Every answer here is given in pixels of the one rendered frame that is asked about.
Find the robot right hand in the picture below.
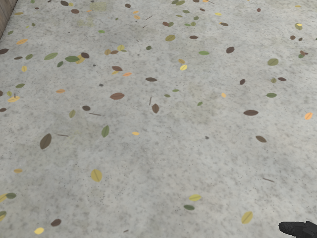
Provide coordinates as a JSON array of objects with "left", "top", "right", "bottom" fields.
[{"left": 279, "top": 221, "right": 317, "bottom": 238}]

